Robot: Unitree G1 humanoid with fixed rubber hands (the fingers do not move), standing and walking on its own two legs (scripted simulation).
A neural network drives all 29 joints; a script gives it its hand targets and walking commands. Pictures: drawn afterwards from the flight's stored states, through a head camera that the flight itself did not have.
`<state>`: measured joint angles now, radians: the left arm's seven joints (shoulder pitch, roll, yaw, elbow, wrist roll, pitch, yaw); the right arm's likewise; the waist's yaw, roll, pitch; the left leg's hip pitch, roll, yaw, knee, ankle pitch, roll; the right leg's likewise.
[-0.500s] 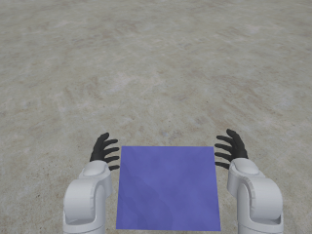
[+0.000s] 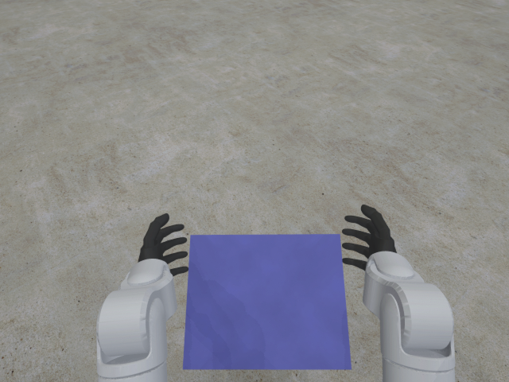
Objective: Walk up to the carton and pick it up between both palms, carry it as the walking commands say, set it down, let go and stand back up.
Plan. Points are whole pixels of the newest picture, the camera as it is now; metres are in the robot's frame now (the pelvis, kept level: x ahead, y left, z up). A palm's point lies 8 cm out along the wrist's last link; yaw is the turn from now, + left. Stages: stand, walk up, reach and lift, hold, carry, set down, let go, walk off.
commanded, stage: carry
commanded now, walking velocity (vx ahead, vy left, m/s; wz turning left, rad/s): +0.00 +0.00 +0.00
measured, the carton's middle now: (265, 296) +0.27 +0.00 -0.02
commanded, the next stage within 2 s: none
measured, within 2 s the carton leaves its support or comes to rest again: neither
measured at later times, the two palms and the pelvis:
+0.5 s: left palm (185, 185) +0.39 +0.13 +0.12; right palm (374, 180) +0.40 -0.17 +0.12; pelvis +0.14 -0.02 +0.02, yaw +0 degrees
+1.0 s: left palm (204, 176) +0.42 +0.10 +0.11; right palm (384, 176) +0.42 -0.20 +0.11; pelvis +0.17 -0.05 +0.01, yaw +1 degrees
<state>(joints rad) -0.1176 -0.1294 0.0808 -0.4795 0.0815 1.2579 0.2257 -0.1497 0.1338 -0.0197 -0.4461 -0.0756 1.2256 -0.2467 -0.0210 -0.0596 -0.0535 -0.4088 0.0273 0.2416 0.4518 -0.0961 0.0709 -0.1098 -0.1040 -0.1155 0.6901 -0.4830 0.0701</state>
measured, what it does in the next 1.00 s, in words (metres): walks ahead: right foot, then right foot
